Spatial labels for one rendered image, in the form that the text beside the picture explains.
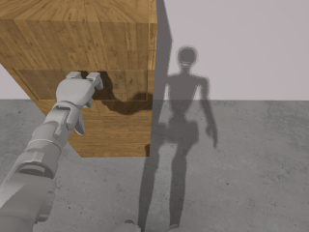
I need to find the handle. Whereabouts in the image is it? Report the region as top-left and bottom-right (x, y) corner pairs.
(83, 98), (93, 108)

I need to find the robot left hand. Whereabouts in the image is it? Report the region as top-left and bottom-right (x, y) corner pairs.
(56, 72), (103, 135)

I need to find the drawer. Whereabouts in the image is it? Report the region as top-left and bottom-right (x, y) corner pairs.
(14, 68), (147, 101)

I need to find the robot left forearm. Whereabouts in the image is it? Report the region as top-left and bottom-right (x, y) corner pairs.
(0, 101), (80, 197)

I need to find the cabinet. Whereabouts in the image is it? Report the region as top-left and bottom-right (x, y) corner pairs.
(0, 0), (157, 158)

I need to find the robot left shin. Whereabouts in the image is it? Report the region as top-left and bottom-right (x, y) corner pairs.
(125, 218), (136, 225)

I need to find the robot left upper arm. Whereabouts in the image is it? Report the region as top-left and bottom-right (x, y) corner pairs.
(0, 172), (57, 232)

